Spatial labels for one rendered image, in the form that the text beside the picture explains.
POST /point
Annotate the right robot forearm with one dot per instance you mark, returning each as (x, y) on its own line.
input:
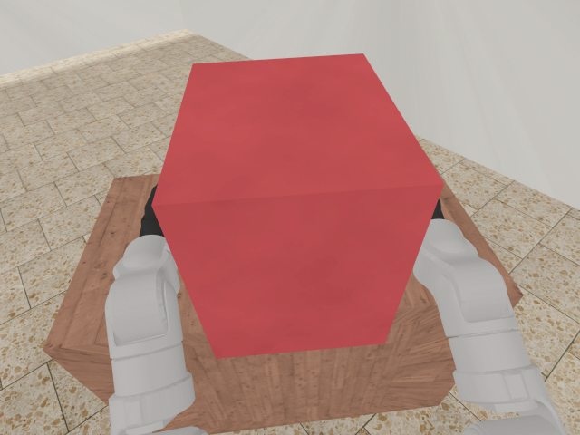
(493, 368)

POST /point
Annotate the robot right hand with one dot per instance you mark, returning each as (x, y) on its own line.
(437, 214)

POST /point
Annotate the right robot upper arm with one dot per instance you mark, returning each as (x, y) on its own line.
(525, 425)

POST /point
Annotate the pedestal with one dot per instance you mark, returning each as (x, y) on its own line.
(412, 369)

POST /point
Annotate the left robot forearm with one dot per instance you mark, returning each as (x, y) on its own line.
(151, 383)

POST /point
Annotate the robot left hand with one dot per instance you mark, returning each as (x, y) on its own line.
(149, 223)

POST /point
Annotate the carton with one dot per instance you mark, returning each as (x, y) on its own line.
(294, 199)

